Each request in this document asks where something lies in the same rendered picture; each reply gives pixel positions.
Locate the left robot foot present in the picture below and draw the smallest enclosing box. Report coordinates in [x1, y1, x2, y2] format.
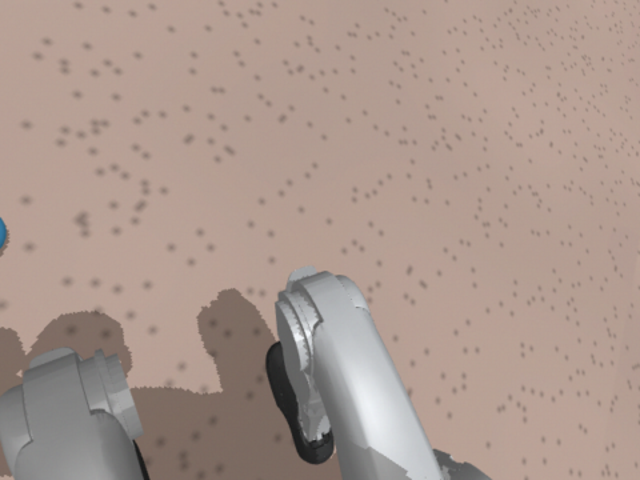
[133, 440, 150, 480]

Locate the right robot hand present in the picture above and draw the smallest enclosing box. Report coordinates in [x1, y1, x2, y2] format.
[432, 449, 492, 480]

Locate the ball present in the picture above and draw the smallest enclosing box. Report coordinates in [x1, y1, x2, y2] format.
[0, 217, 6, 248]

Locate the right robot foot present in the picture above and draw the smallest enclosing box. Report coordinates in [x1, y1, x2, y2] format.
[266, 341, 334, 464]

